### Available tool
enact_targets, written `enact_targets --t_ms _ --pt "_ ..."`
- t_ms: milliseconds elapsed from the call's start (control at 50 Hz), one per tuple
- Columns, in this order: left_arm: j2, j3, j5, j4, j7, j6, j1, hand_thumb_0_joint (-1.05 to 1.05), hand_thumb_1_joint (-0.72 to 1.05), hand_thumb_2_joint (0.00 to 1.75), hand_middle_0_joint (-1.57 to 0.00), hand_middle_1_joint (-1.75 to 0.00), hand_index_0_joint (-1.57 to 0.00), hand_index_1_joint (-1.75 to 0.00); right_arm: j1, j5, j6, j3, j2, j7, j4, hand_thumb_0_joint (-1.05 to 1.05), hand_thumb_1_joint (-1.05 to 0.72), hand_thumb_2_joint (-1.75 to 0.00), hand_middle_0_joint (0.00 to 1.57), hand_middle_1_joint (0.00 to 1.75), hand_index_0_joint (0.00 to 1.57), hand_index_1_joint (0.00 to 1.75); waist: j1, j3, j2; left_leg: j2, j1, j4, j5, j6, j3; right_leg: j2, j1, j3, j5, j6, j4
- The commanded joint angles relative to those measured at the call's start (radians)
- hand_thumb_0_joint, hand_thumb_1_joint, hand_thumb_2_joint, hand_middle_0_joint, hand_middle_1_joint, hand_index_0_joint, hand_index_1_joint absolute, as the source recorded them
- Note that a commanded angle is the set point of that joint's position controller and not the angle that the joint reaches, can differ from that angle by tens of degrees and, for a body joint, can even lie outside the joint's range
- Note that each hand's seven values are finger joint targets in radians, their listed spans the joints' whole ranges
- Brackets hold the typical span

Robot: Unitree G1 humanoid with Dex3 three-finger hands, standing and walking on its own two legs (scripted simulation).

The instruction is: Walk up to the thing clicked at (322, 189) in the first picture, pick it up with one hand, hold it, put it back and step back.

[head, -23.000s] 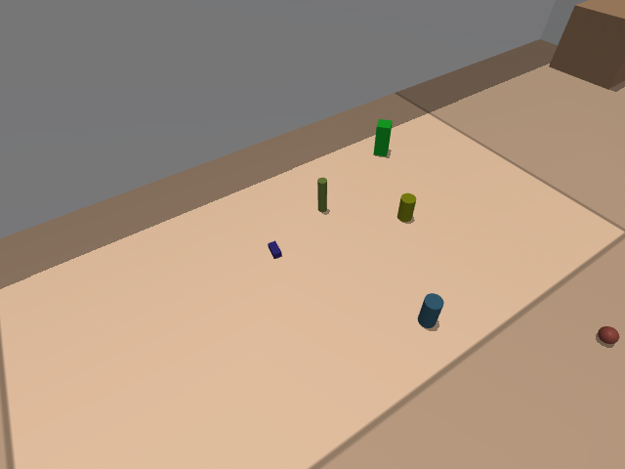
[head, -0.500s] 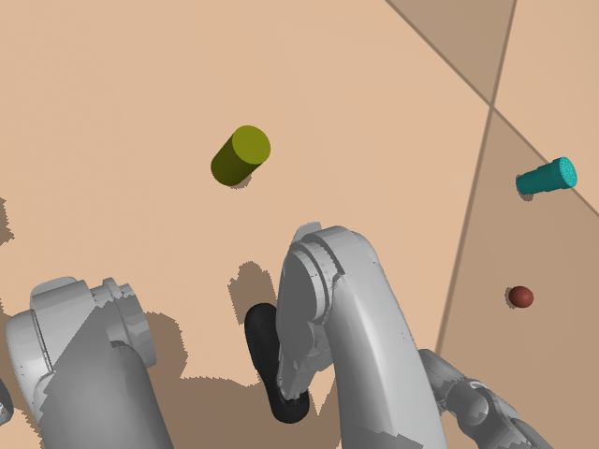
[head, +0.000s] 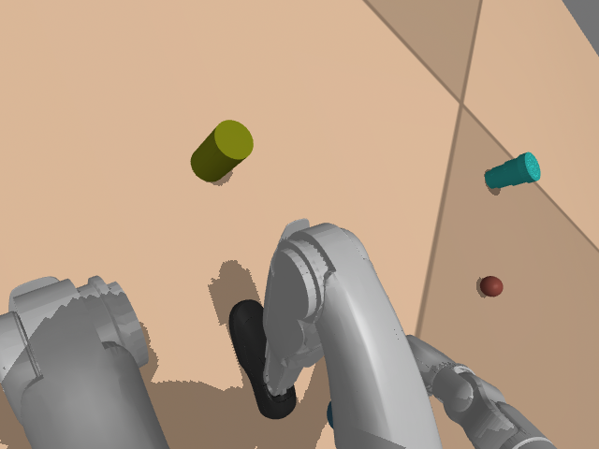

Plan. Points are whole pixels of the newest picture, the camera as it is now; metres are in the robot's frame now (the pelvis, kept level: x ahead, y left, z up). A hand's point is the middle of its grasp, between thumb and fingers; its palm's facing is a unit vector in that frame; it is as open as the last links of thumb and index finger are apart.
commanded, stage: lower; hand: left
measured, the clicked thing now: out of the picture +0.44 +0.31 -0.19
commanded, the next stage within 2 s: loosen in 0.14 s
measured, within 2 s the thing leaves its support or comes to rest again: rests again in 0.10 s
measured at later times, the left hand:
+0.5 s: hand out of the picture +0.44 +0.29 -0.17, palm faces +0.40 -0.92 +0.02, open 6.1 cm
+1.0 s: hand out of the picture +0.44 +0.30 -0.17, palm faces +0.41 -0.91 +0.03, open 16.4 cm
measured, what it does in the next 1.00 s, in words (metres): stands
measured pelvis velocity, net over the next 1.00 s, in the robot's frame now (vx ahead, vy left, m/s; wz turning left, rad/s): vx -0.01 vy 0.00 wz -0.02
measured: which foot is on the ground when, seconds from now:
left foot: down 0.00-1.00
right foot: down 0.00-1.00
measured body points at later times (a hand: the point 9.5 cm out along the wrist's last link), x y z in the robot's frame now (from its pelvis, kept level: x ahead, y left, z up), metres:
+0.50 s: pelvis +0.00 +0.00 +0.00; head +0.23 +0.19 +0.33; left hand +0.42 +0.34 -0.17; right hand +0.16 -0.25 -0.03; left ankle +0.08 +0.12 -0.25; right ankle +0.14 -0.13 -0.25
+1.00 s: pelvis -0.01 +0.00 +0.00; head +0.23 +0.20 +0.33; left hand +0.42 +0.35 -0.17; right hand +0.16 -0.24 -0.03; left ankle +0.08 +0.12 -0.25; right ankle +0.14 -0.13 -0.25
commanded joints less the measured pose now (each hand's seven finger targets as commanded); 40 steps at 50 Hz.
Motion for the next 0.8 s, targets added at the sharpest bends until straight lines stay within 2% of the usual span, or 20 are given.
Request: enact_targets --t_ms 0,100,220,240,300,320,360,460,520,580,660,780 --pt "0.187 -0.002 0.004 -0.153 0.002 -0.090 -0.247 0.00 0.63 1.24 -1.32 -1.34 -1.32 -1.34 0.047 -0.002 0.013 -0.105 -0.365 -0.019 -0.010 0.00 -0.90 -0.90 0.20 0.30 0.20 0.30 -0.113 -0.565 0.568 0.063 0.402 -0.332 0.147 -0.010 0.100 0.035 0.273 -0.122 0.187 -0.082 -0.153" --pt "0.174 -0.005 -0.001 -0.132 0.007 -0.099 -0.231 0.00 0.63 1.27 -1.31 -1.35 -1.32 -1.35 0.042 -0.007 0.013 -0.096 -0.368 -0.017 -0.015 0.00 -0.89 -0.90 0.20 0.30 0.20 0.30 -0.122 -0.566 0.565 0.067 0.421 -0.336 0.163 -0.013 0.087 0.037 0.281 -0.131 0.198 -0.080 -0.151" --pt "0.199 -0.003 0.000 -0.124 0.005 -0.104 -0.221 0.00 0.62 1.24 -1.30 -1.32 -1.30 -1.32 0.036 -0.012 0.014 -0.085 -0.364 -0.022 -0.016 0.00 -0.89 -0.90 0.20 0.30 0.20 0.30 -0.115 -0.565 0.565 0.066 0.409 -0.319 0.168 -0.008 0.097 0.043 0.297 -0.125 0.207 -0.080 -0.160" --pt "0.200 -0.008 0.006 -0.112 0.006 -0.105 -0.219 0.00 0.58 1.16 -1.35 -1.28 -1.35 -1.28 0.031 -0.011 0.015 -0.084 -0.369 -0.023 -0.015 0.00 -0.90 -0.90 0.20 0.30 0.20 0.30 -0.123 -0.549 0.568 0.069 0.410 -0.327 0.160 -0.011 0.088 0.042 0.279 -0.133 0.197 -0.081 -0.154" --pt "0.195 0.003 -0.007 -0.128 0.006 -0.114 -0.220 0.00 0.43 0.92 -1.16 -1.04 -1.18 -1.04 0.025 -0.013 0.014 -0.085 -0.375 -0.022 -0.022 0.00 -0.91 -0.89 0.20 0.30 0.20 0.30 -0.120 -0.547 0.576 0.072 0.429 -0.335 0.158 -0.015 0.081 0.040 0.277 -0.136 0.198 -0.080 -0.151" --pt "0.208 0.005 -0.011 -0.131 0.008 -0.117 -0.234 0.00 0.37 0.84 -1.13 -0.98 -1.15 -0.96 0.024 -0.013 0.013 -0.082 -0.377 -0.020 -0.024 0.00 -0.91 -0.89 0.20 0.30 0.20 0.30 -0.124 -0.544 0.579 0.070 0.412 -0.337 0.136 -0.013 0.080 0.042 0.276 -0.139 0.180 -0.082 -0.153" --pt "0.198 0.008 -0.017 -0.114 0.005 -0.119 -0.225 0.00 0.25 0.68 -1.06 -0.89 -1.07 -0.87 0.022 -0.011 0.012 -0.082 -0.380 -0.019 -0.026 0.00 -0.91 -0.89 0.20 0.30 0.20 0.30 -0.129 -0.529 0.571 0.070 0.406 -0.341 0.117 -0.013 0.078 0.041 0.275 -0.143 0.170 -0.080 -0.158" --pt "0.191 -0.015 -0.012 -0.110 -0.007 -0.115 -0.219 0.00 -0.07 0.43 -0.76 -0.59 -0.76 -0.58 0.023 -0.012 0.013 -0.078 -0.375 -0.023 -0.022 0.00 -0.92 -0.90 0.20 0.30 0.20 0.30 -0.130 -0.522 0.564 0.071 0.405 -0.335 0.134 -0.010 0.080 0.043 0.275 -0.139 0.182 -0.080 -0.162" --pt "0.184 -0.014 -0.019 -0.090 -0.009 -0.109 -0.209 0.00 -0.23 0.35 -0.67 -0.49 -0.66 -0.49 0.022 -0.010 0.014 -0.076 -0.375 -0.023 -0.029 0.00 -0.93 -0.90 0.20 0.30 0.20 0.30 -0.126 -0.528 0.542 0.069 0.395 -0.332 0.126 -0.007 0.080 0.047 0.281 -0.142 0.176 -0.080 -0.168" --pt "0.183 -0.011 -0.017 -0.085 -0.006 -0.108 -0.212 0.00 -0.25 0.32 -0.61 -0.44 -0.60 -0.44 0.023 -0.011 0.016 -0.076 -0.380 -0.023 -0.028 0.00 -0.93 -0.90 0.20 0.30 0.20 0.30 -0.131 -0.515 0.559 0.073 0.417 -0.347 0.150 -0.014 0.064 0.042 0.268 -0.146 0.192 -0.080 -0.156" --pt "0.186 -0.015 -0.021 -0.083 -0.008 -0.110 -0.219 0.00 -0.34 0.23 -0.46 -0.30 -0.45 -0.31 0.015 -0.011 0.015 -0.075 -0.373 -0.022 -0.037 0.00 -0.92 -0.90 0.20 0.30 0.20 0.30 -0.131 -0.504 0.533 0.068 0.374 -0.334 0.104 -0.002 0.082 0.047 0.276 -0.139 0.161 -0.080 -0.175" --pt "0.199 -0.006 -0.018 -0.085 -0.007 -0.115 -0.223 0.00 -0.45 0.10 -0.29 -0.14 -0.28 -0.15 0.019 -0.012 0.015 -0.073 -0.375 -0.023 -0.038 0.00 -0.92 -0.90 0.20 0.30 0.20 0.30 -0.131 -0.521 0.542 0.071 0.395 -0.341 0.119 -0.007 0.072 0.048 0.276 -0.145 0.171 -0.081 -0.169"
